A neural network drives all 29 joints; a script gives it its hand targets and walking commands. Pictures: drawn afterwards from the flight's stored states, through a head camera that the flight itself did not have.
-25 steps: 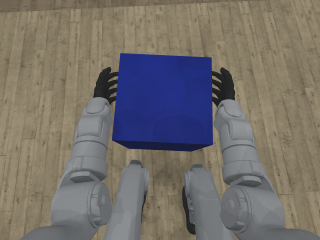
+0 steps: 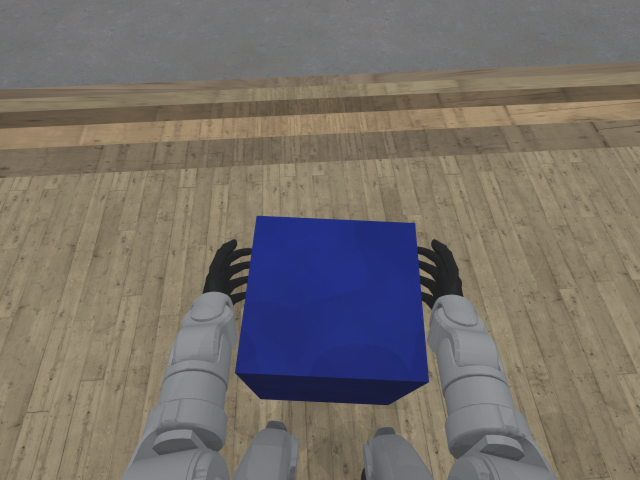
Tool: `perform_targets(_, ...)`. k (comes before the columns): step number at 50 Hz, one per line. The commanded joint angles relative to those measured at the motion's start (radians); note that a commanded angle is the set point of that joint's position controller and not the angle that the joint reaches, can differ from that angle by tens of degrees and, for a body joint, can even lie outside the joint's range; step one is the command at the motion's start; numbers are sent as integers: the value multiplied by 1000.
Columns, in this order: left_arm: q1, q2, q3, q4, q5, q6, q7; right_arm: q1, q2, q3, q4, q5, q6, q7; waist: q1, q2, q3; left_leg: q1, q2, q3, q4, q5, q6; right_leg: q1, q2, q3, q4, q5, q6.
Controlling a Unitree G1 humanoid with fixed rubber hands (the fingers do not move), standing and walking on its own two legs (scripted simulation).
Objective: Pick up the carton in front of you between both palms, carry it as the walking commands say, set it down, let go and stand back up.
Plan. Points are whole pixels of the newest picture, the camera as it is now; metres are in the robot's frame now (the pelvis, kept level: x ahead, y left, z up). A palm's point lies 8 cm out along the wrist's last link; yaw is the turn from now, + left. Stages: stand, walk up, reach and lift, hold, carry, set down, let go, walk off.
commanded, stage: reach and lift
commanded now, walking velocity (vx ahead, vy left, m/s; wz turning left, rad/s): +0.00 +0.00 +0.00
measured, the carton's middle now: (329, 320) +0.34 +0.01 -0.10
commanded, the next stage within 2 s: hold in 1.48 s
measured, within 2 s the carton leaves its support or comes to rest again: neither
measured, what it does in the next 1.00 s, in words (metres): rises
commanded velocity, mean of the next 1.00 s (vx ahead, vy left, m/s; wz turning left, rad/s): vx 0.00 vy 0.00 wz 0.00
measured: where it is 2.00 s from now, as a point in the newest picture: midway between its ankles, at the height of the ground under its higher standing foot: outside the picture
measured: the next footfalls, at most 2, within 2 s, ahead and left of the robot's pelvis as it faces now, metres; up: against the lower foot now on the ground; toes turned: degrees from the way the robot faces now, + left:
none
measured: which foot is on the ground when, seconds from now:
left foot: down 0.00-1.00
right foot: down 0.00-1.00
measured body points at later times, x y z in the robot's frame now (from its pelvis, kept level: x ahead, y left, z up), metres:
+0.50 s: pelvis +0.03 +0.00 +0.09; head -0.01 +0.00 +0.54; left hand +0.33 +0.15 +0.10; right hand +0.33 -0.15 +0.10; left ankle +0.05 +0.13 -0.65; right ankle +0.03 -0.12 -0.65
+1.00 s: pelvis +0.03 +0.00 +0.09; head +0.00 +0.00 +0.54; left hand +0.33 +0.15 +0.11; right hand +0.33 -0.15 +0.11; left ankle +0.05 +0.13 -0.65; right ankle +0.03 -0.12 -0.65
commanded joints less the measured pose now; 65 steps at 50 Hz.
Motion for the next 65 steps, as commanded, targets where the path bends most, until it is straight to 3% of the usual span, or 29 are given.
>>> perform_targets(1,-531,-1062,-585,-64,-138,-31,-226,-465,1067,622,48,96,27,243,1,6,-519,485,-84,-11,-206,309,18,358,81,9,-229,292,-4)
perform_targets(5,-460,-1058,-595,-78,-135,-10,-232,-408,1061,637,29,99,51,251,14,6,-432,583,-75,-19,-306,336,21,473,68,23,-327,329,-4)
perform_targets(6,-464,-1059,-596,-83,-135,-5,-235,-401,1063,634,24,95,56,251,-3,2,-423,613,-70,-23,-328,336,23,504,68,27,-349,334,-6)
perform_targets(8,-440,-1057,-606,-105,-139,11,-241,-361,1072,648,11,95,74,253,-5,-4,-389,652,-71,-20,-374,364,23,574,61,34,-394,387,-3)
perform_targets(9,-419,-1069,-611,-111,-138,21,-243,-353,1073,661,2,102,81,256,9,10,-380,685,-70,-24,-393,394,22,601,58,37,-416,406,-4)
perform_targets(11,-409,-1071,-621,-135,-144,43,-248,-314,1076,669,-11,102,105,261,-7,13,-351,732,-68,-25,-428,412,20,664,51,44,-454,446,-3)
perform_targets(16,-337,-1068,-646,-202,-151,126,-258,-277,1075,707,-97,125,183,277,0,2,-249,840,-62,-27,-535,453,19,787,36,40,-554,493,4)
perform_targets(19,-324,-1070,-661,-248,-161,176,-263,-246,1066,704,-135,127,234,285,-17,-9,-179,898,-52,-28,-595,437,19,852,30,37,-615,480,-2)
perform_targets(21,-314,-1050,-656,-266,-150,214,-265,-230,1053,684,-141,125,266,292,-15,18,-106,932,-47,-29,-639,410,21,860,26,35,-657,444,-10)
perform_targets(26,-343,-1016,-560,-243,-106,256,-269,-254,1013,594,-104,82,314,310,-15,2,50,928,-40,-23,-698,252,30,850,19,27,-718,287,-17)
perform_targets(29,-386,-1024,-528,-217,-96,251,-274,-344,1014,585,-114,86,306,321,-6,-1,41,943,-39,-15,-692,206,31,842,17,24,-717,232,-18)
perform_targets(30,-423,-1024,-527,-223,-100,247,-279,-352,1013,571,-97,81,306,323,-19,6,29,937,-38,-12,-691,195,29,848,17,21,-717,223,-20)
perform_targets(35,-475,-1064,-550,-233,-115,244,-285,-436,1028,600,-135,93,299,336,-16,-4,-48,967,-35,-11,-687,214,26,878,21,14,-708,243,-21)
perform_targets(42,-435,-1059,-564,-254,-112,263,-282,-378,1015,597,-141,85,313,336,-24,22,-67,1016,-39,-10,-708,286,16,905,25,12,-727,309,-19)
perform_targets(50,-357,-1042,-580,-316,-125,276,-269,-309,1002,610,-192,98,328,332,-18,15,-73,1053,-43,-14,-726,408,9,954,33,8,-743,409,-12)
perform_targets(52,-346,-1042,-581,-320,-134,280,-268,-285,993,617,-203,99,333,330,-26,18,-63,1062,-44,-13,-730,415,8,955,33,9,-750,422,-13)
perform_targets(54,-330,-1041,-591,-341,-135,284,-266,-294,994,627,-227,109,334,332,-9,16,-65,1060,-44,-16,-735,432,9,963,33,10,-751,434,-10)
perform_targets(55,-336,-1040,-602,-355,-139,286,-265,-277,999,629,-230,108,337,331,-22,16,-75,1068,-44,-16,-736,439,8,978,33,11,-752,449,-11)
perform_targets(60,-305,-1025,-606,-383,-147,298,-266,-241,988,637,-261,108,351,325,-26,6,-63,1084,-45,-18,-744,462,8,981,34,14,-762,474,-8)
perform_targets(65,-272,-1016,-615,-408,-153,312,-265,-215,988,658,-288,124,368,321,-10,9,-51,1086,-51,-16,-748,471,9,1005,31,20,-771,500,-3)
